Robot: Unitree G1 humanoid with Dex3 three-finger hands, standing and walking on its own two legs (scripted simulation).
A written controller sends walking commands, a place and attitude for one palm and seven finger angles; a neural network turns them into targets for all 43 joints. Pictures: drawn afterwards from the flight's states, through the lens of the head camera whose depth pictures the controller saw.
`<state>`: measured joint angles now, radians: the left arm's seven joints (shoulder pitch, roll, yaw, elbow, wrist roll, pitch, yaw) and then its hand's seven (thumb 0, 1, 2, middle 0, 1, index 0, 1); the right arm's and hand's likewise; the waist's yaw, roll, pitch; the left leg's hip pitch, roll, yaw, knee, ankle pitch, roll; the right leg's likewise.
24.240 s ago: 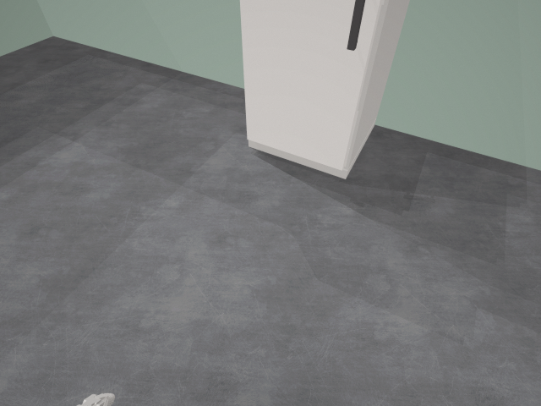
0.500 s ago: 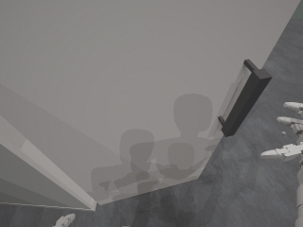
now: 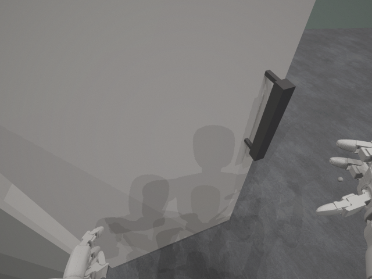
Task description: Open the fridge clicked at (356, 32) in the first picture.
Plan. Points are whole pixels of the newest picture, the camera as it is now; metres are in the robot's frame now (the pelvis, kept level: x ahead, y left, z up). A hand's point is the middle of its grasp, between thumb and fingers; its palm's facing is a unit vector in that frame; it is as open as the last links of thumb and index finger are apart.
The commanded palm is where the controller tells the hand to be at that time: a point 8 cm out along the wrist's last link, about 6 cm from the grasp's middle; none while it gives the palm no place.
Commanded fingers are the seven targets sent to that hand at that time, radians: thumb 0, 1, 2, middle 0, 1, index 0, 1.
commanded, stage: draw the hand back to the body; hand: right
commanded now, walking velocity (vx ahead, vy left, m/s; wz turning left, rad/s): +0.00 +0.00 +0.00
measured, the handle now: (262, 119) +0.45 -0.16 +0.11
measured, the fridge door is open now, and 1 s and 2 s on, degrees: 72 72 72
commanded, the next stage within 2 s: step back with the hand held close in 1.58 s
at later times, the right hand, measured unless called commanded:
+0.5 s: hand (358, 198) +0.25 -0.28 +0.12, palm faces -0.15 +0.98 -0.10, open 14.6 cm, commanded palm +0.22 -0.33 +0.14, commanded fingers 0.00 0.33 -0.31 0.24 1.02 0.24 1.02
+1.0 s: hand out of the picture +0.23 -0.29 +0.17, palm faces +0.47 +0.81 -0.35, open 10.8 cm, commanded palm +0.18 -0.32 +0.19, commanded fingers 0.00 -0.57 -0.74 0.21 0.49 0.21 0.49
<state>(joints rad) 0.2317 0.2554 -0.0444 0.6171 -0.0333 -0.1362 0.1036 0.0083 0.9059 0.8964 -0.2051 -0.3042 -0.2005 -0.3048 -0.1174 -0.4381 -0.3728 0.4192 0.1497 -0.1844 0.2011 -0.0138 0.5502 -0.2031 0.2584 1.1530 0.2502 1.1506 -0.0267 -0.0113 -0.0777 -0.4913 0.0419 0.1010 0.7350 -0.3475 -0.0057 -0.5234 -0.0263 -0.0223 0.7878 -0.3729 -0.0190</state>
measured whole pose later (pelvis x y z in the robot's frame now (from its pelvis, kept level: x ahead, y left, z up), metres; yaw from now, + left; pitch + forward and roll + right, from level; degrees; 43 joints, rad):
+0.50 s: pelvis -0.01 +0.00 +0.00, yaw +1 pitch +3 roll +2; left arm 0.32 0.32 -0.03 0.56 -0.07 -0.26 0.09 0.01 0.91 0.90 -0.20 -0.30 -0.20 -0.30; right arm 0.06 -0.53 -0.48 0.25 0.39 -0.06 0.69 -0.01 0.53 -0.21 0.26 1.14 0.25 1.14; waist 0.00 -0.03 -0.08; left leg -0.44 0.03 0.09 0.72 -0.33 -0.01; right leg -0.48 -0.04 -0.03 0.79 -0.38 -0.02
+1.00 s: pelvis +0.02 -0.01 +0.03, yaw +1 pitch -3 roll +1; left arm 0.21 0.21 -0.06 0.66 0.01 -0.20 0.07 0.01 0.90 0.90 -0.21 -0.30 -0.20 -0.31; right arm 0.32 -0.36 -0.32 -0.24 0.05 -0.05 -0.12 0.00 -0.22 -0.58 0.23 0.70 0.22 0.69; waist -0.07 -0.03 -0.02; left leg -0.16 0.06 0.08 0.48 -0.26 -0.03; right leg -0.17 0.01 -0.05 0.51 -0.28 -0.04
